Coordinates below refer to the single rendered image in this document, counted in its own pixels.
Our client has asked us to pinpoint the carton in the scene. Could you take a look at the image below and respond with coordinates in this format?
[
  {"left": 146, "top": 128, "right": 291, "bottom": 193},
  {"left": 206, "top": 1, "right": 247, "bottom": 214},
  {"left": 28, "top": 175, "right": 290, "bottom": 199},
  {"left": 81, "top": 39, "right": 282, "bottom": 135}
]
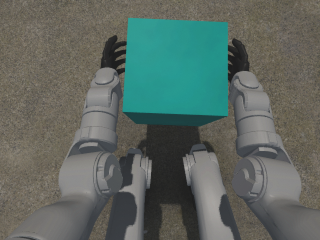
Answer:
[{"left": 122, "top": 18, "right": 228, "bottom": 127}]

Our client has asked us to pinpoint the right robot hand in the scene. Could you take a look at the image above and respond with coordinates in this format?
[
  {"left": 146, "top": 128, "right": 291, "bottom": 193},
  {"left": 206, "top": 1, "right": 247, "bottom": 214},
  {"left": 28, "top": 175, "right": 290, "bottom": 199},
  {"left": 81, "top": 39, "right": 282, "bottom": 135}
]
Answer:
[{"left": 228, "top": 38, "right": 250, "bottom": 83}]

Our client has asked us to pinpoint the robot right forearm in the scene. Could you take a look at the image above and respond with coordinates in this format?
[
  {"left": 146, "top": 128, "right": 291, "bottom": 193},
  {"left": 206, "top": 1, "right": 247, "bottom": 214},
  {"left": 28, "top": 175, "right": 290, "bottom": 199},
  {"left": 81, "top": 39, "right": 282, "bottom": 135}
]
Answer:
[{"left": 228, "top": 71, "right": 302, "bottom": 184}]

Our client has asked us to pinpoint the robot left forearm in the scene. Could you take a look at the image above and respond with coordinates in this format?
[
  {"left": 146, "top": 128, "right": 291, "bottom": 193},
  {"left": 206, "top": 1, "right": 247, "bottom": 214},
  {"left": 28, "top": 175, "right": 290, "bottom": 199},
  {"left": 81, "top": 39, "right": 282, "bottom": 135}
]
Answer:
[{"left": 58, "top": 67, "right": 123, "bottom": 187}]

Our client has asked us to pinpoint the left robot hand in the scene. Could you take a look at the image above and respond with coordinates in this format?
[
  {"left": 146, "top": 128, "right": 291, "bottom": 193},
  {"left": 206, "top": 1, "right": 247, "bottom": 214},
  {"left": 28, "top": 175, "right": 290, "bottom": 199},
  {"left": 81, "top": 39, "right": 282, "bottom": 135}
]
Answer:
[{"left": 100, "top": 35, "right": 127, "bottom": 75}]

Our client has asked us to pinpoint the left robot upper arm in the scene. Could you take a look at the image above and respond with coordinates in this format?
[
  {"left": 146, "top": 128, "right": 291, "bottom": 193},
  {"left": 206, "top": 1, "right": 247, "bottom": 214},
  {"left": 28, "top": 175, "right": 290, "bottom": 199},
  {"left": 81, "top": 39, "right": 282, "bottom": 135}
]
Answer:
[{"left": 4, "top": 151, "right": 123, "bottom": 240}]

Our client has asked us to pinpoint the right robot foot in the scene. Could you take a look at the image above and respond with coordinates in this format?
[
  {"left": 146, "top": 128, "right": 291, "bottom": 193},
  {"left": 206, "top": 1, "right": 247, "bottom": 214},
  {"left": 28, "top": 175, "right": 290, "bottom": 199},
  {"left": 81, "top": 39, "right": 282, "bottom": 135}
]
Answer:
[{"left": 188, "top": 186, "right": 197, "bottom": 211}]

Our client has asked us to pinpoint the left robot shin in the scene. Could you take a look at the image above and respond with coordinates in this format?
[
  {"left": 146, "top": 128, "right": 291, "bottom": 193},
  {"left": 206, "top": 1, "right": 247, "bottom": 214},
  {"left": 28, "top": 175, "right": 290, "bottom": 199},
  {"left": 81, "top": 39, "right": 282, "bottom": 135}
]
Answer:
[{"left": 119, "top": 148, "right": 144, "bottom": 167}]

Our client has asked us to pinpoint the right robot upper arm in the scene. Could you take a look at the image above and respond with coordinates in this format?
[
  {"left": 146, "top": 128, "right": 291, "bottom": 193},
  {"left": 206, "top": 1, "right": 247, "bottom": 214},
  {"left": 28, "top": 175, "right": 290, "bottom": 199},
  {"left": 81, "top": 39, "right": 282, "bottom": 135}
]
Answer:
[{"left": 231, "top": 155, "right": 320, "bottom": 240}]

